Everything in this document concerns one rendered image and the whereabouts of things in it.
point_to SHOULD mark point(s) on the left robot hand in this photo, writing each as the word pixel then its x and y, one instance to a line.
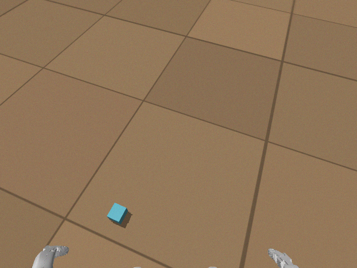
pixel 45 258

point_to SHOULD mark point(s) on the small box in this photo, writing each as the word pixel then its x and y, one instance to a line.
pixel 117 213

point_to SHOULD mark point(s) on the right robot hand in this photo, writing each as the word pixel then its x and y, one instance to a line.
pixel 282 259

